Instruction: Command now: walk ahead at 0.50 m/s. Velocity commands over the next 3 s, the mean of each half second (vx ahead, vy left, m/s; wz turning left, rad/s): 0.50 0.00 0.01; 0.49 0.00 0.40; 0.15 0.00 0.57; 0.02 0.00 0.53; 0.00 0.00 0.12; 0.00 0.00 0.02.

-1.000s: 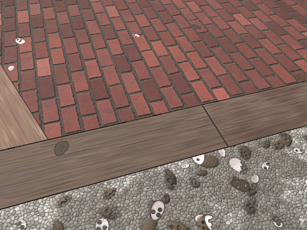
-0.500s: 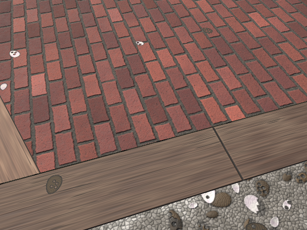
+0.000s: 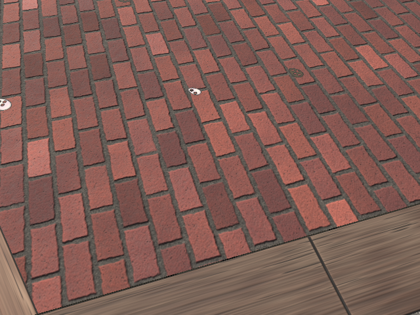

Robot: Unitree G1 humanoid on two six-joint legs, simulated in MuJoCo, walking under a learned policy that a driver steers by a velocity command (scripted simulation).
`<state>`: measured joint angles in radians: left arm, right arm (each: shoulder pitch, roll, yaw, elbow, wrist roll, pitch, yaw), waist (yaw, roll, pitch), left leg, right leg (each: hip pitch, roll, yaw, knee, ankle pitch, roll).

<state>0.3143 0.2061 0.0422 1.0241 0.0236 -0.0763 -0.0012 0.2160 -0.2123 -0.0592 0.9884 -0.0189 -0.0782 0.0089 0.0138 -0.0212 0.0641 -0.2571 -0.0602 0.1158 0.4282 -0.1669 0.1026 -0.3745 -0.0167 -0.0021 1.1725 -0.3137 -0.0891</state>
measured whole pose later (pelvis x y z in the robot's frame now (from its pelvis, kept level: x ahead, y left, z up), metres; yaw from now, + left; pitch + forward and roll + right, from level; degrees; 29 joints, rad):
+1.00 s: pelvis +0.53 -0.01 -0.02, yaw +15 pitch +0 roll +0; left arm 0.42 0.18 0.05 1.03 0.01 -0.07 0.04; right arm 0.05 -0.20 -0.06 0.86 -0.04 -0.04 0.03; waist 0.02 0.00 0.07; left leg -0.43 -0.06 0.15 0.59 -0.17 0.18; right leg -0.03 -0.06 -0.27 0.78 -0.44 -0.01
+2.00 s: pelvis +0.68 -0.01 +0.00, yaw +48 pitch -1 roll +1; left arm 0.24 0.28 0.03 0.73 0.03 0.02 0.01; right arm 0.16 -0.30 -0.05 0.74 -0.01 0.09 0.03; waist 0.03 0.00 0.08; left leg -0.32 -0.03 -0.03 0.78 -0.46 -0.02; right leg -0.24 -0.06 -0.11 0.47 -0.21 -0.02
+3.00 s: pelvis +0.65 -0.04 +0.01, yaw +50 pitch -2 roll +0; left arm 0.28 0.19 -0.02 1.07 0.01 0.00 0.03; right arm 0.26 -0.20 0.01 1.13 -0.01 0.00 -0.03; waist -0.01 0.00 0.02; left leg -0.18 -0.05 -0.04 0.37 -0.16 0.03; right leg -0.13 0.01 0.00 0.39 -0.23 -0.02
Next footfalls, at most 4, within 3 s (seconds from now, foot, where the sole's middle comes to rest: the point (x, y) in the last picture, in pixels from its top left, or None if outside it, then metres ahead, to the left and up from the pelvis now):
0.40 right None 0.39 -0.12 -0.77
0.98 left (197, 262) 0.64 0.07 -0.77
1.60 right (230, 219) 0.81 -0.04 -0.77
2.06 left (193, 270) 0.62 0.08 -0.77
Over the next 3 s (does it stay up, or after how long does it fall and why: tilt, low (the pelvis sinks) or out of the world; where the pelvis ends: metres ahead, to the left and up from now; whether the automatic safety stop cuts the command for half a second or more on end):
stays up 0.65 -0.04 0.01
